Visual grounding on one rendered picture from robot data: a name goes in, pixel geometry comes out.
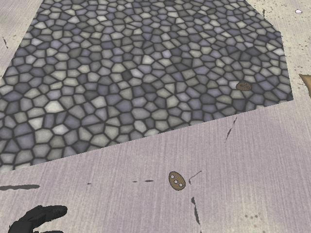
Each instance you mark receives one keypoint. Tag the left robot hand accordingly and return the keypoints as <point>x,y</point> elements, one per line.
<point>36,217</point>

